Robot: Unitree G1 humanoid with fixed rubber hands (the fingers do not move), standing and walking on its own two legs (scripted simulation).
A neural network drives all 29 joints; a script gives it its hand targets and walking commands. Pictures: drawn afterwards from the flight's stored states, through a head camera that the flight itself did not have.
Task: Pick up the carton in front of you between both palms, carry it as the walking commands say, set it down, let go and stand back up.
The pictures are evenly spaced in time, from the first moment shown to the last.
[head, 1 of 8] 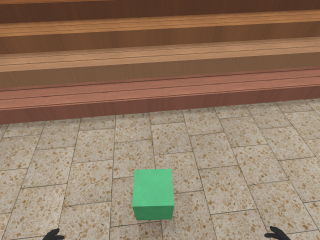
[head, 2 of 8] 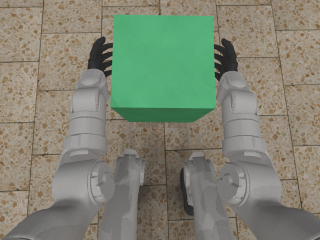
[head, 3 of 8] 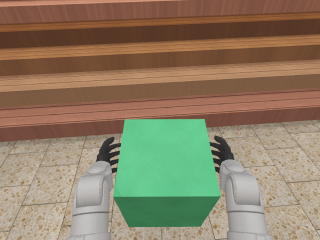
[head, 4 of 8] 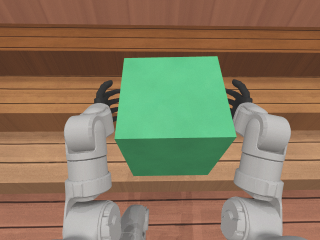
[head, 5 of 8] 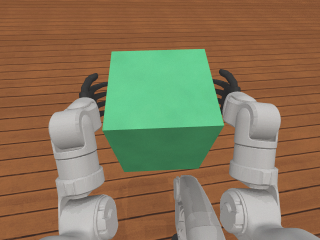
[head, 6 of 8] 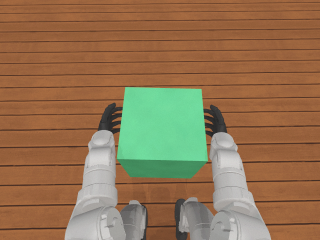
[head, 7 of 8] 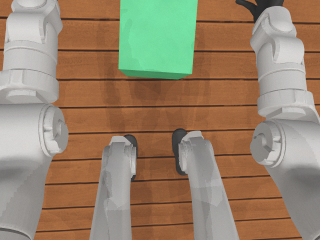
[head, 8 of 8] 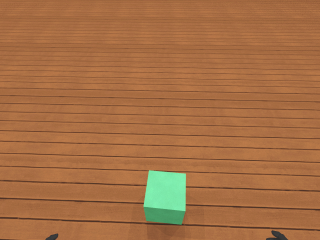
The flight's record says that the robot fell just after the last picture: no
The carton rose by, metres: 2.06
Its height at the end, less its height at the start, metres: +1.30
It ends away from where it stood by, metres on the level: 3.94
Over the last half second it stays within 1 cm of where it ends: yes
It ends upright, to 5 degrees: yes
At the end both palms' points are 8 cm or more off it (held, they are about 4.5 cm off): yes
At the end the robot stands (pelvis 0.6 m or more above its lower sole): yes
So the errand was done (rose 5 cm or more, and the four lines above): yes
